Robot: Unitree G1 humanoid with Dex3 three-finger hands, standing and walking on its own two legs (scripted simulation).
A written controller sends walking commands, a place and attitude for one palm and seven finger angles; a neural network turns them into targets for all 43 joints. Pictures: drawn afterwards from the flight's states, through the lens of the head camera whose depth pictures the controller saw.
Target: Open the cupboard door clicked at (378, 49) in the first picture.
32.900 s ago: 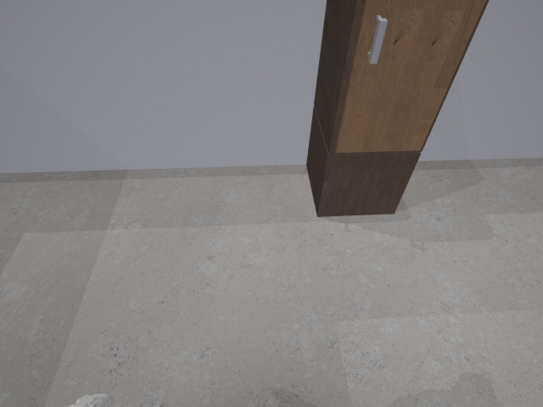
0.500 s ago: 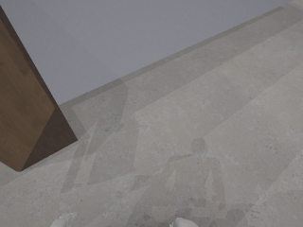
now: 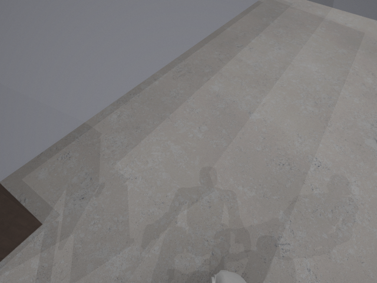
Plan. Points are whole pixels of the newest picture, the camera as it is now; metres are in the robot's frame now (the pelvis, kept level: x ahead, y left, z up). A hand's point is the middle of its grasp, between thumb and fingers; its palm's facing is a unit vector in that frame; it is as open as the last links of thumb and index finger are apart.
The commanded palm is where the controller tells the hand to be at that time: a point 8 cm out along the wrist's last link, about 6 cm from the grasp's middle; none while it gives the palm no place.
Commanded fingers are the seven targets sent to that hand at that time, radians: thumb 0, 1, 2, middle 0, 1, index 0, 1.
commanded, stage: walk to a spot facing it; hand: left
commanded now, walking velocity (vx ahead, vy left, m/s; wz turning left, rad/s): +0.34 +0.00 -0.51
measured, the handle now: out of the picture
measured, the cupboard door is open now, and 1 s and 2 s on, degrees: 47 47 47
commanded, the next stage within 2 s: turn to face it in 1.04 s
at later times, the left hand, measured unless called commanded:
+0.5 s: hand (156, 224) +0.29 +0.10 -0.17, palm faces -0.18 -0.97 -0.18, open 7.2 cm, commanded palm none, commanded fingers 0.00 0.90 0.90 -0.20 -0.30 -0.20 -0.30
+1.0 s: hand (190, 168) +0.48 +0.02 -0.17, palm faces -0.16 -0.97 -0.18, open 7.2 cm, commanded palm none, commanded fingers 0.00 0.90 0.90 -0.20 -0.30 -0.20 -0.30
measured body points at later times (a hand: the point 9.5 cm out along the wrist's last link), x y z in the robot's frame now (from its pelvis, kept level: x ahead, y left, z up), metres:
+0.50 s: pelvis +0.18 -0.07 +0.00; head +0.22 -0.07 +0.45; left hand +0.30 +0.15 -0.15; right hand +0.19 -0.32 -0.14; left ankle +0.28 +0.06 -0.71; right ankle +0.15 -0.16 -0.74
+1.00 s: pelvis +0.40 -0.16 +0.00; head +0.42 -0.15 +0.45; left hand +0.49 +0.07 -0.16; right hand +0.34 -0.40 -0.15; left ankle +0.44 -0.02 -0.69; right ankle +0.35 -0.26 -0.74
